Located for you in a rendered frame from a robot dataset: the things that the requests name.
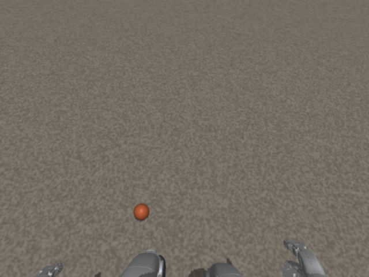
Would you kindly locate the ball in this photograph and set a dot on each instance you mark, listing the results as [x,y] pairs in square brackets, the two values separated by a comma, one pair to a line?
[141,211]

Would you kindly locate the right robot hand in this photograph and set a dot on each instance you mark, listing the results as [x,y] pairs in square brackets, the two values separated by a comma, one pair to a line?
[308,263]

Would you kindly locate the left robot hand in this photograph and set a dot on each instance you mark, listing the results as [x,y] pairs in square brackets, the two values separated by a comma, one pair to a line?
[50,271]

